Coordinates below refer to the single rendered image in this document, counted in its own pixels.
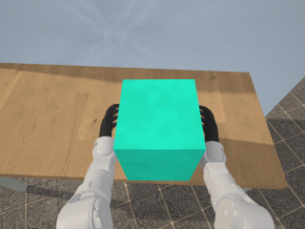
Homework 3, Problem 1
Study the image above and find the right robot forearm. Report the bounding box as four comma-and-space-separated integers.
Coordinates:
199, 141, 259, 212

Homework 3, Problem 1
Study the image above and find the table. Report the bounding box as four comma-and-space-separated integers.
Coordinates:
0, 62, 289, 192

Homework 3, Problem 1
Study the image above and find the left robot upper arm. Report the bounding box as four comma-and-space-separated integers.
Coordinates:
56, 197, 113, 229

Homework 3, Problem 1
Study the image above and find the robot left hand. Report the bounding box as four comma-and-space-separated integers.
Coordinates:
99, 103, 120, 137

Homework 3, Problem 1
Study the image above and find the left robot forearm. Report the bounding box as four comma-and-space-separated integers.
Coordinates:
56, 136, 117, 229

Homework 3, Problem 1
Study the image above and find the carton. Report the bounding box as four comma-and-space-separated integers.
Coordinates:
113, 79, 206, 181

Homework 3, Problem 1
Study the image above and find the right robot upper arm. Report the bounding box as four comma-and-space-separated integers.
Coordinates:
213, 197, 275, 229

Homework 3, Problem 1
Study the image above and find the robot right hand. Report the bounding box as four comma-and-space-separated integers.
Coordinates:
199, 105, 219, 142

